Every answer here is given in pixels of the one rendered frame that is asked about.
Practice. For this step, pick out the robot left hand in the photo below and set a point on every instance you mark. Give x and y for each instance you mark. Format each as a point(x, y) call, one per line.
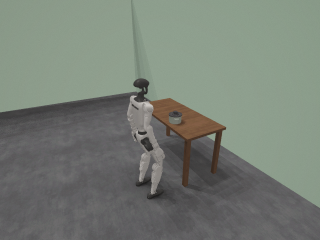
point(134, 132)

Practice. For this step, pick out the lid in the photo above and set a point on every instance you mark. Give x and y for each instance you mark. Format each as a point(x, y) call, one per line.
point(172, 114)

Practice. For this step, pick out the left robot forearm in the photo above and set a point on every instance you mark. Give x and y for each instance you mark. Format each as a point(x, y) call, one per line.
point(131, 121)

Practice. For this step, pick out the pot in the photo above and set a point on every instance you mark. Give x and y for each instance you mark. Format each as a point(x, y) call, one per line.
point(175, 120)

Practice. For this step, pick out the table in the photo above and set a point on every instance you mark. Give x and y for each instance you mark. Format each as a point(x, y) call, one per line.
point(193, 126)

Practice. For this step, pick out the right robot forearm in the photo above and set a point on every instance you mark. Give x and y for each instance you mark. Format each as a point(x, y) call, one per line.
point(151, 138)

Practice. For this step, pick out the robot right upper arm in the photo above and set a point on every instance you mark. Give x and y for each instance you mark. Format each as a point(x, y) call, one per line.
point(148, 110)

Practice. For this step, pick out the robot right foot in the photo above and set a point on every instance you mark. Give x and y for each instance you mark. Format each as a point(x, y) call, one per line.
point(156, 194)

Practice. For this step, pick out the robot right hand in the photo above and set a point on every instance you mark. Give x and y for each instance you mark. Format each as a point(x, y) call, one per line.
point(159, 152)

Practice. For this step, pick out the left robot thigh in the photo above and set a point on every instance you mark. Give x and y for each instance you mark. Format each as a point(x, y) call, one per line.
point(146, 156)

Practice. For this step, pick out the robot left upper arm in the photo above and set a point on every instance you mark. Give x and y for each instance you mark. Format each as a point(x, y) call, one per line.
point(130, 111)

